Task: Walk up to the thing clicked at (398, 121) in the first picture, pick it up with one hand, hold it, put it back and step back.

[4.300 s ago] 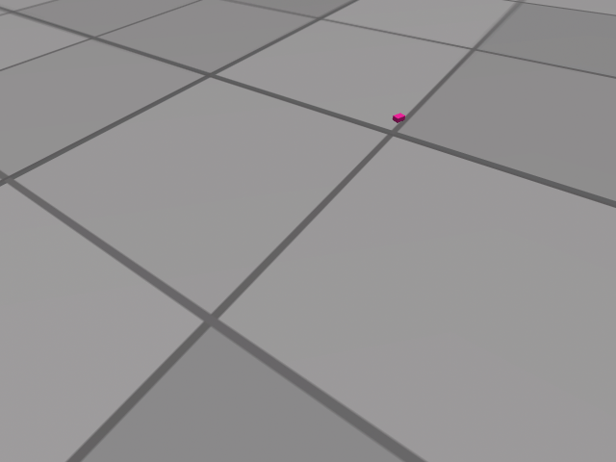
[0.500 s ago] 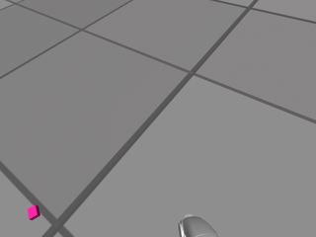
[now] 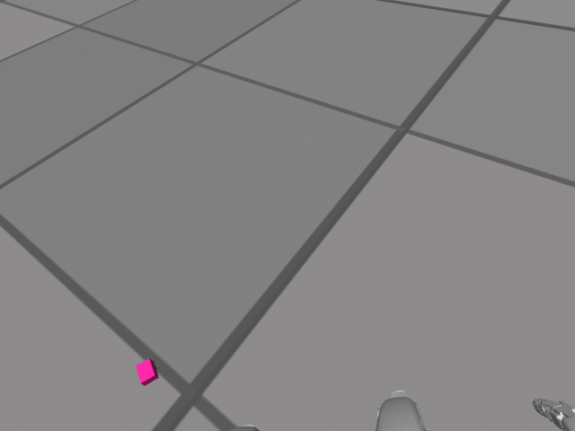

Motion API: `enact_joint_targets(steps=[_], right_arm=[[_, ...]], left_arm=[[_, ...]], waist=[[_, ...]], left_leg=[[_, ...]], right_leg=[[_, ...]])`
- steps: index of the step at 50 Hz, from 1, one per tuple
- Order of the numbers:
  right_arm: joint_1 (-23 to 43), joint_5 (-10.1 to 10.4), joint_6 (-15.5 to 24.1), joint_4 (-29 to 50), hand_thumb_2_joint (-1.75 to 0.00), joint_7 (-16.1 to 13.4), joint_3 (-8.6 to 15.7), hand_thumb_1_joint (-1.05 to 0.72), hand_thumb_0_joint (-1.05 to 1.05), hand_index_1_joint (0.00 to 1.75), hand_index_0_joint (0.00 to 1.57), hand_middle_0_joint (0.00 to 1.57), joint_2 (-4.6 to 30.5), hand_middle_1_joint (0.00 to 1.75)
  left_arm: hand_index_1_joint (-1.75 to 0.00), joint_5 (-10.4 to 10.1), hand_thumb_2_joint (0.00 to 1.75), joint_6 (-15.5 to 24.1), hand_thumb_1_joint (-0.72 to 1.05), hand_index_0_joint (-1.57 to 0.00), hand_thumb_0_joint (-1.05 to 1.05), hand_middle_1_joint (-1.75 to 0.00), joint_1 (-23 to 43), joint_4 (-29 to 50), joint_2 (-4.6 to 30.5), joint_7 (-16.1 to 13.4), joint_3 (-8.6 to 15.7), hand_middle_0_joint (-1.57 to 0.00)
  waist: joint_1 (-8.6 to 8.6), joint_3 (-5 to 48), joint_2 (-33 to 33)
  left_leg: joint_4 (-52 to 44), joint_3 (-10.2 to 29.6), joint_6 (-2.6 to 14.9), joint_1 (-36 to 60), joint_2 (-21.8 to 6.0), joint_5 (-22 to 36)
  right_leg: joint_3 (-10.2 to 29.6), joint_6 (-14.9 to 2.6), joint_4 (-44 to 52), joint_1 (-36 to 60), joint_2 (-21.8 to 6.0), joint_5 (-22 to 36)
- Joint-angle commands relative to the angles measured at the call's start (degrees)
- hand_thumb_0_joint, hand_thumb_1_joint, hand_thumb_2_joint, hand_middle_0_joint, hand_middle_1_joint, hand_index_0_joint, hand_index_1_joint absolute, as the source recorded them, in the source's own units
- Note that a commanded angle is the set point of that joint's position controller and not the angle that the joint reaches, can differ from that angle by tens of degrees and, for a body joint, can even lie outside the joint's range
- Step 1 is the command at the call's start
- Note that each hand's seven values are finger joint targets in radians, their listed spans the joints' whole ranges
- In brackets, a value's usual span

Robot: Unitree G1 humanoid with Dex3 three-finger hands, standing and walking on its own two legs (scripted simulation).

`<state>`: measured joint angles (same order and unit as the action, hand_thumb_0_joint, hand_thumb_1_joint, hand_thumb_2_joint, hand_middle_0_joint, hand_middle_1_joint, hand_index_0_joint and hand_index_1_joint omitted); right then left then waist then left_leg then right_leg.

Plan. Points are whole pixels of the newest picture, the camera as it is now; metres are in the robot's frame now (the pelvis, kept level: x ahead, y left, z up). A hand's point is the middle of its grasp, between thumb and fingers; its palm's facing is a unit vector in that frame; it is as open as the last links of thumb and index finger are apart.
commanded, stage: walk up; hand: left
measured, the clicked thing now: (146, 371) +0.43 +0.54 -0.69
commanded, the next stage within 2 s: none
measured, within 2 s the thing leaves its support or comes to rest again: neither
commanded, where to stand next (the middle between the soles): -0.02 +0.39 m, yaw -11 degrees
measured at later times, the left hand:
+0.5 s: hand out of the picture +0.04 +0.47 -0.07, palm faces -0.05 -0.80 -0.59, open 7.4 cm
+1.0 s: hand out of the picture -0.03 +0.68 -0.10, palm faces -0.20 -0.84 -0.50, open 7.4 cm
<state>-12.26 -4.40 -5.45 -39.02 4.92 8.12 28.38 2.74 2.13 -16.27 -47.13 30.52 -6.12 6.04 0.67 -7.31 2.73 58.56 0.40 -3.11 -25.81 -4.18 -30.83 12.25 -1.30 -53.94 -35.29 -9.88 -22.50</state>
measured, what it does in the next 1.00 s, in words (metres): steps to the left: right foot, then left foot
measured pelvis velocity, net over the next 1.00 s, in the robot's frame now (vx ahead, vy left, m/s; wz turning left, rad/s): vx -0.12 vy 0.40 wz -0.17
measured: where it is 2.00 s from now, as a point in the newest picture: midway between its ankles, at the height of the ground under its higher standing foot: outside the picture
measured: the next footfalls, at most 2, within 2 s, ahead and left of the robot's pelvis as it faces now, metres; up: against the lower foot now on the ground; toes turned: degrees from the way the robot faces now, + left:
right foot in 0.28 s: +0.07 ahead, +0.02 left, +0.00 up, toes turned -7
left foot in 0.66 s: -0.04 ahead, +0.46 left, +0.00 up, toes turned -4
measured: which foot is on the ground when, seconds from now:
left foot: down 0.00-0.30, up 0.32-0.64, down 0.66-1.00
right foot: up 0.00-0.26, down 0.28-0.70, up 0.72-1.00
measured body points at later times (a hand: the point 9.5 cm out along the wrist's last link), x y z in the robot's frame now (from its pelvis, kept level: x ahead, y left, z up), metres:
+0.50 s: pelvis -0.06 +0.18 +0.03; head -0.02 +0.12 +0.48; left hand +0.04 +0.51 -0.03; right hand +0.02 -0.15 -0.10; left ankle -0.04 +0.36 -0.58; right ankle +0.03 +0.03 -0.67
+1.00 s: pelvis -0.12 +0.40 +0.03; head -0.07 +0.38 +0.48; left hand -0.02 +0.73 -0.07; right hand -0.14 +0.08 -0.09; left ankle -0.08 +0.47 -0.67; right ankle -0.13 +0.32 -0.66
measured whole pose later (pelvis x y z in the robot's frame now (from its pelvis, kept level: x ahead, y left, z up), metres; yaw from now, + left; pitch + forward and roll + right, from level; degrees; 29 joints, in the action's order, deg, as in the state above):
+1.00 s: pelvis -0.12 +0.40 +0.03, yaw -10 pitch +0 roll -1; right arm -18.8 -3.3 -4.9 -42.5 3.1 4.7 23.6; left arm 0.4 1.9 -18.0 -53.0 22.1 -4.7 3.6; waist -2.9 -7.1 3.0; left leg 46.4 -7.1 5.0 -24.0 0.0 -22.5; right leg -3.7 -1.5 -50.6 -24.1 2.8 -28.4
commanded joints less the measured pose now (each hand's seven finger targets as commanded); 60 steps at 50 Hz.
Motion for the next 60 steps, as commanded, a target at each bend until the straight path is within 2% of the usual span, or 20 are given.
enact_joint_targets(steps=[1, 4, 11, 13, 14, 15, 17, 21, 30, 33, 34, 35, 37, 40, 46, 50, 51, 53, 55, 60], right_arm=[[-0.78, 0.45, 1.77, 4.09, -0.9, -2.29, 4.93, -0.9, 0.0, 0.3, 0.2, 0.2, 20.98, 0.3], [2.6, -0.52, 2.31, 5.62, -0.9, -3.05, 2.54, -0.9, 0.0, 0.3, 0.2, 0.2, 11.05, 0.3], [-0.49, -0.43, 1.58, 7.52, -0.9, -2.7, 1.11, -0.9, 0.0, 0.3, 0.2, 0.2, 7.23, 0.3], [0.94, 0.6, 0.84, 8.61, -0.9, -2.37, 0.03, -0.9, 0.0, 0.3, 0.2, 0.2, 4.21, 0.3], [-2.54, 1.28, 0.8, 8.45, -0.9, -2.26, -0.33, -0.9, 0.0, 0.3, 0.2, 0.2, 2.94, 0.3], [-7.95, 0.97, 0.34, 7.52, -0.9, -2.45, -0.34, -0.9, 0.0, 0.3, 0.2, 0.2, 3.14, 0.3], [-6.44, -0.25, -0.54, 7.54, -0.9, -3.83, 1.83, -0.9, 0.0, 0.3, 0.2, 0.2, 8.27, 0.3], [-4.38, 0.4, -0.62, 5.7, -0.9, -1.96, 2.85, -0.9, 0.0, 0.3, 0.2, 0.2, 9.63, 0.3], [-2.62, 0.75, -1.2, 5.4, -0.9, -0.44, 2.51, -0.9, 0.0, 0.3, 0.2, 0.2, 8.05, 0.3], [-14.08, 0.3, -0.5, 0.29, -0.9, -0.61, 4.01, -0.9, 0.0, 0.3, 0.2, 0.2, 9.32, 0.3], [-18.43, -0.89, -0.05, -0.62, -0.9, -0.87, 4.56, -0.9, 0.0, 0.3, 0.2, 0.2, 10.86, 0.3], [-14.85, -1.41, 0.24, 1.46, -0.9, -1.27, 4.72, -0.9, 0.0, 0.3, 0.2, 0.2, 15.56, 0.3], [1.96, 0.62, 0.74, 4.0, -0.9, -2.17, 4.19, -0.9, 0.0, 0.3, 0.2, 0.2, 20.1, 0.3], [4.35, -0.44, 1.49, 5.07, -0.9, -3.22, 2.13, -0.9, 0.0, 0.3, 0.2, 0.2, 11.06, 0.3], [-4.41, 0.41, 2.18, 2.63, -0.9, -2.69, 1.42, -0.9, 0.0, 0.3, 0.2, 0.2, 8.46, 0.3], [-5.92, 2.46, 2.91, 0.67, -0.9, -3.72, 0.13, -0.9, 0.0, 0.3, 0.2, 0.2, 7.07, 0.3], [-5.23, 3.04, 3.45, 0.53, -0.9, -4.02, -0.89, -0.9, 0.0, 0.3, 0.2, 0.2, 5.47, 0.3], [-4.49, 3.27, 4.46, -0.13, -0.9, -4.15, -1.99, -0.9, 0.0, 0.3, 0.2, 0.2, 2.7, 0.3], [-1.48, 2.44, 4.82, -1.22, -0.9, -5.23, -0.05, -0.9, 0.0, 0.3, 0.2, 0.2, 8.69, 0.3], [-5.95, 4.09, 6.85, -7.05, -0.9, -4.2, -2.1, -0.9, 0.0, 0.3, 0.2, 0.2, 3.69, 0.3]], left_arm=[[-0.3, -1.06, 0.9, 1.31, 0.9, -0.2, 0.0, -0.3, 4.99, 4.58, 9.03, -3.28, 1.04, -0.2], [-0.3, -3.47, 0.9, 1.23, 0.9, -0.2, 0.0, -0.3, -3.0, -1.15, 10.17, -1.85, 2.04, -0.2], [-0.3, -3.9, 0.9, 1.76, 0.9, -0.2, 0.0, -0.3, -9.34, -0.12, 5.91, -1.15, 0.79, -0.2], [-0.3, -3.06, 0.9, 2.23, 0.9, -0.2, 0.0, -0.3, -16.64, -2.1, 8.01, -1.9, 1.86, -0.2], [-0.3, -2.07, 0.9, 2.15, 0.9, -0.2, 0.0, -0.3, -16.88, -1.18, 11.66, -2.34, 3.23, -0.2], [-0.3, -1.12, 0.9, 1.83, 0.9, -0.2, 0.0, -0.3, -13.19, 1.6, 13.12, -2.54, 3.53, -0.2], [-0.3, -1.39, 0.9, 1.74, 0.9, -0.2, 0.0, -0.3, -6.1, 4.69, 14.28, -2.9, 3.65, -0.2], [-0.3, -1.37, 0.9, 2.45, 0.9, -0.2, 0.0, -0.3, -2.13, 5.11, 11.47, -1.99, 2.91, -0.2], [-0.3, 0.49, 0.9, 1.53, 0.9, -0.2, 0.0, -0.3, -1.93, 4.42, 16.93, -0.89, 5.54, -0.2], [-0.3, -0.04, 0.9, 0.47, 0.9, -0.2, 0.0, -0.3, 1.85, 4.06, 14.62, -0.97, 4.7, -0.2], [-0.3, -0.25, 0.9, -0.02, 0.9, -0.2, 0.0, -0.3, 1.81, 3.63, 10.16, -1.38, 3.54, -0.2], [-0.3, -1.06, 0.9, -0.35, 0.9, -0.2, 0.0, -0.3, 0.34, 3.76, 4.24, -1.94, 1.75, -0.2], [-0.3, -0.98, 0.9, 0.54, 0.9, -0.2, 0.0, -0.3, 8.36, 4.0, 10.44, -3.14, 2.71, -0.2], [-0.3, -3.83, 0.9, 0.25, 0.9, -0.2, 0.0, -0.3, -3.16, -2.48, 10.26, -1.73, 3.5, -0.2], [-0.3, -2.87, 0.9, 1.53, 0.9, -0.2, 0.0, -0.3, -3.05, -2.11, 5.92, -0.23, 1.47, -0.2], [-0.3, -0.8, 0.9, 2.03, 0.9, -0.2, 0.0, -0.3, -3.52, -2.32, 4.17, 1.41, 0.74, -0.2], [-0.3, -0.63, 0.9, 2.59, 0.9, -0.2, 0.0, -0.3, -5.24, -2.25, 4.65, 1.45, 0.95, -0.2], [-0.3, -0.63, 0.9, 3.09, 0.9, -0.2, 0.0, -0.3, -3.46, -1.51, 9.58, 1.68, 2.48, -0.2], [-0.3, -0.93, 0.9, 2.78, 0.9, -0.2, 0.0, -0.3, -0.1, -0.25, 9.78, 1.8, 1.97, -0.2], [-0.3, -1.54, 0.9, 2.82, 0.9, -0.2, 0.0, -0.3, 5.81, -0.29, 5.24, 3.52, -0.36, -0.2]], waist=[[-6.23, -0.48, 19.85], [-3.01, -1.7, 8.92], [-1.7, 8.1, 11.03], [2.77, 11.17, 1.23], [2.58, 12.24, -7.37], [-0.51, 14.86, -7.95], [-0.74, 12.05, -4.21], [-2.03, 3.28, -4.52], [0.17, 5.39, -17.64], [-5.87, 9.91, -9.76], [-9.31, 8.24, 1.44], [-7.69, 4.48, 18.26], [-5.25, -6.56, 16.43], [-1.28, -4.79, 6.07], [-3.84, 6.27, 10.66], [-1.91, 8.33, 1.17], [0.26, 9.35, -1.61], [1.6, 8.12, -13.26], [1.08, 4.19, -9.06], [-2.88, 6.04, -8.22]], left_leg=[[-44.33, 37.66, 17.15, -4.24, -18.65, -8.3], [-33.51, 17.12, 10.93, -0.21, -7.7, 6.44], [-21.58, 8.75, 14.45, 9.46, -7.94, 40.43], [-9.35, 2.78, 8.7, 2.05, -1.66, 33.22], [-0.83, 2.15, 4.79, -10.1, 2.1, 13.81], [7.94, 4.85, 2.1, -18.46, 2.52, -2.9], [19.62, 9.99, 2.88, -16.86, 0.33, -4.49], [23.12, 10.12, 3.05, -10.42, 2.07, 6.46], [-1.32, 0.95, 2.83, -2.34, -1.4, -2.86], [-16.8, -3.28, 4.31, 15.12, 2.2, 2.2], [-22.49, 2.8, 5.49, 16.95, 1.55, -0.07], [-33.45, 24.86, 8.79, 7.95, -10.69, -10.35], [-48.58, 39.85, 18.48, -17.27, -18.99, -24.79], [-35.29, 18.24, 9.87, -6.01, -7.16, -4.6], [-29.64, 14.3, 14.93, 11.98, -8.82, 8.07], [-27.43, 15.67, 12.25, 9.34, -11.41, 14.96], [-23.27, 12.13, 9.39, 6.08, -10.05, 17.73], [-9.33, 0.44, 0.92, -13.16, 2.1, 2.62], [-1.42, 8.36, 2.49, -5.91, -2.36, -3.28], [-19.25, -1.6, 4.54, 10.0, 2.89, 12.62]], right_leg=[[-7.73, -3.01, -24.52, -13.26, 11.72, -11.83], [-7.66, -1.78, -21.92, -10.07, 11.92, -3.36], [-14.3, -1.12, 9.39, 10.16, 8.55, 1.82], [-11.29, -1.24, 28.51, 27.64, 6.83, 17.71], [2.28, -3.31, 26.66, 37.72, 0.13, 22.62], [19.04, -9.21, 25.84, 41.27, -13.11, 20.98], [25.92, -19.04, 29.82, 27.06, -20.86, 13.7], [7.83, -11.59, 30.02, 8.95, -8.1, -4.62], [1.42, -9.56, 25.39, 6.99, -3.56, -8.4], [-4.06, -4.63, 14.67, -2.45, -0.25, -8.92], [-7.36, -2.66, -0.96, -10.28, 6.73, -11.21], [-14.27, -0.45, -19.33, -19.7, 15.89, -15.96], [-7.59, -2.31, -27.14, -8.15, 11.38, -9.33], [-6.32, -1.47, -23.97, -8.46, 12.31, -2.29], [-14.14, 0.04, 0.32, 3.52, 9.97, -7.16], [-12.94, -1.63, 20.5, 18.54, 10.45, 0.39], [-9.71, -2.99, 27.74, 25.9, 8.79, 3.89], [18.17, -12.81, 28.9, 35.51, -7.89, -0.57], [25.5, -20.23, 28.97, 20.21, -15.66, 0.42], [1.0, -8.74, 25.61, 13.52, -0.31, 9.5]])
